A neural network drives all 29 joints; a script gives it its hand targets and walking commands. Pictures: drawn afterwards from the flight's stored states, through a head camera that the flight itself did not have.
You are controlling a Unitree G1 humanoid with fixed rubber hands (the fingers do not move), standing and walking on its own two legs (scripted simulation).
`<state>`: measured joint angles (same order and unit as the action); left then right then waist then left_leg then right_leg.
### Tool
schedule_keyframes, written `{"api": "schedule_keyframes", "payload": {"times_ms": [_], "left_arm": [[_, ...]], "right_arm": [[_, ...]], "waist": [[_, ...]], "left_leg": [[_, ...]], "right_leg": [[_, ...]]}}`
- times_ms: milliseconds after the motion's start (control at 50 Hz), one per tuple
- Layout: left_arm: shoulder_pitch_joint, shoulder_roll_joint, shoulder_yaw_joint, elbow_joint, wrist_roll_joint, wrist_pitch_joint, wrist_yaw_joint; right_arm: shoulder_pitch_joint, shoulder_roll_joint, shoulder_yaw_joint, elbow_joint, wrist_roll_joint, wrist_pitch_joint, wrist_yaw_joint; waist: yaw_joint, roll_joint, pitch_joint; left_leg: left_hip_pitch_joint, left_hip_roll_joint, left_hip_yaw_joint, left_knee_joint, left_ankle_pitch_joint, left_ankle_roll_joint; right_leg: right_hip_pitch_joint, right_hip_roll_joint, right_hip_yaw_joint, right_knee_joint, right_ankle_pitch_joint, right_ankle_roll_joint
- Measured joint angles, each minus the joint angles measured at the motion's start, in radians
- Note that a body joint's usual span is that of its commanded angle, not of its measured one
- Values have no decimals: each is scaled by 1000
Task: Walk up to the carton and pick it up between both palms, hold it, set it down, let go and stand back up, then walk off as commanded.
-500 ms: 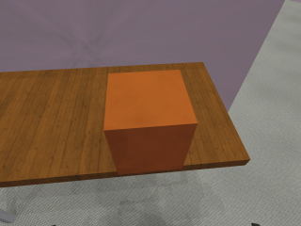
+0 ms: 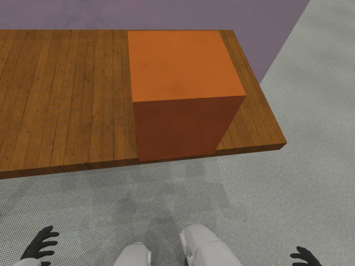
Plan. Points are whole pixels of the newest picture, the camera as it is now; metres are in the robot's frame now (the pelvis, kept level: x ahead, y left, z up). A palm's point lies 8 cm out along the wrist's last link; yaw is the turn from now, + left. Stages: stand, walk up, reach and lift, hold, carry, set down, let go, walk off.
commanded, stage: walk off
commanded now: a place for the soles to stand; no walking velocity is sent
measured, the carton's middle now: (176, 100) +0.47 -0.01 +0.04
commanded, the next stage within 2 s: stand in 1.68 s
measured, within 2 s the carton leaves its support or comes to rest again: neither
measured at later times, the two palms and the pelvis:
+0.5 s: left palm out of the picture -0.05 +0.26 -0.09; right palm out of the picture -0.08 -0.38 -0.10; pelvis -0.15 -0.05 +0.00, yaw -3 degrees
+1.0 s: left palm out of the picture -0.11 +0.27 -0.11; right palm out of the picture -0.12 -0.34 -0.09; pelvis -0.19 -0.04 +0.01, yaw +1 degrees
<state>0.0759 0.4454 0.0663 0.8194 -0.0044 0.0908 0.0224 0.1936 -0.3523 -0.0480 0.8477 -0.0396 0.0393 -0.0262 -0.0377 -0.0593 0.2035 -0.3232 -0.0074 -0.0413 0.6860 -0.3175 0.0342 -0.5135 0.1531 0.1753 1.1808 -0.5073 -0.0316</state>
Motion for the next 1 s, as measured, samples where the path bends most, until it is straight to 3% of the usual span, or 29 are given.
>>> {"api": "schedule_keyframes", "payload": {"times_ms": [60, 140, 220, 280, 320, 360, 400, 420, 460, 520, 580, 660, 680, 720, 760, 800, 900, 940, 1000], "left_arm": [[39, 4, 8, -14, -1, 0, -7], [71, 8, 10, -30, 6, 8, -18], [77, 11, 11, -42, 7, 7, -24], [81, 11, 9, -43, 6, 1, -29], [91, 9, 11, -37, 8, -5, -33], [92, -19, 14, -26, 18, -8, -37], [109, -41, 10, -31, 36, -8, -44], [118, -51, 4, -32, 41, -9, -42], [125, -71, -6, -31, 41, -14, -34], [124, -81, -7, -42, 40, -25, -32], [119, -74, -4, -55, 40, -49, -28], [106, -58, -2, -47, 40, -68, -31], [102, -54, -2, -42, 38, -67, -34], [96, -45, 4, -19, 29, -61, -36], [109, -48, 11, 16, 18, -51, -36], [114, -41, 9, 47, 12, -53, -36], [120, -31, 6, 87, 1, -81, -42], [121, -37, 4, 101, 1, -91, -42], [114, -58, -5, 117, 10, -101, -39]], "right_arm": [[-3, 8, 3, -40, 2, -4, -11], [-12, 3, -1, -90, 11, -13, -19], [-25, -16, -4, -115, 14, -9, -10], [-42, -32, -7, -119, 14, 2, 3], [-53, -43, -9, -114, 17, 12, 9], [-62, -62, -17, -97, 21, 21, 9], [-45, -66, -18, -63, 28, 32, -3], [-37, -70, -18, -50, 31, 35, -8], [-9, -83, -26, -43, 38, 30, -11], [40, -97, -30, -39, 37, 18, 1], [81, -103, -29, -20, 30, 10, 15], [104, -100, -22, 20, 24, -7, 28], [108, -98, -21, 28, 23, -14, 30], [106, -83, -19, 45, 19, -32, 30], [114, -68, -9, 49, 11, -49, 29], [123, -46, 9, 56, 8, -63, 26], [97, -8, 27, 72, 10, -76, 27], [75, -7, 28, 70, 16, -71, 30], [42, -9, 27, 80, 29, -62, 31]], "waist": [[-5, 1, 6], [-8, 5, 6], [-10, 15, 1], [-12, 28, -8], [-9, 35, -19], [-18, 85, -3], [14, 75, -19], [35, 68, -23], [48, 80, -28], [47, 97, -44], [42, 101, -68], [33, 97, -97], [31, 96, -103], [34, 66, -100], [28, 57, -121], [6, 55, -135], [7, 35, -141], [17, 35, -137], [26, 47, -134]], "left_leg": [[-1, 26, 13, -49, 48, -3], [-25, 50, 27, -79, 96, -10], [-71, 68, 28, -70, 131, -22], [-113, 80, 25, -52, 155, -34], [-142, 85, 24, -37, 171, -49], [-168, 95, -19, 8, 125, -41], [-205, 3, -89, 166, -107, -19], [-217, -50, -118, 270, -161, -13], [-230, -119, -150, 427, -174, -13], [-203, -141, -134, 508, -147, -31], [-126, -113, -99, 434, -165, -39], [-1, -57, -59, 181, -223, -25], [36, -43, -47, 97, -213, -16], [85, -51, -19, -20, -77, -7], [86, -50, -12, -28, -32, 1], [91, -41, -33, -48, -24, 5], [103, -20, -40, -101, 7, -17], [99, -11, -32, -88, -2, -23], [97, 4, -33, -73, -16, -31]], "right_leg": [[10, 19, 0, 112, 1, 16], [72, -2, 23, 62, -12, 34], [147, -46, 11, -122, -26, 36], [212, -82, -49, -312, -22, 29], [274, -102, -104, -483, 38, 18], [285, -80, -144, -520, 142, 17], [258, -100, -134, -486, 141, 12], [251, -113, -118, -481, 143, 9], [249, -128, -116, -503, 165, 13], [233, -141, -135, -519, 192, 8], [211, -155, -160, -513, 196, -2], [186, -175, -189, -503, 200, 0], [181, -180, -196, -499, 202, 6], [173, -202, -185, -465, 169, 10], [159, -178, -150, -417, 36, 10], [156, -145, -131, -372, -5, 6], [208, -146, -147, -507, 68, 5], [253, -147, -156, -622, 164, 7], [262, -134, -159, -654, 295, 24]]}}
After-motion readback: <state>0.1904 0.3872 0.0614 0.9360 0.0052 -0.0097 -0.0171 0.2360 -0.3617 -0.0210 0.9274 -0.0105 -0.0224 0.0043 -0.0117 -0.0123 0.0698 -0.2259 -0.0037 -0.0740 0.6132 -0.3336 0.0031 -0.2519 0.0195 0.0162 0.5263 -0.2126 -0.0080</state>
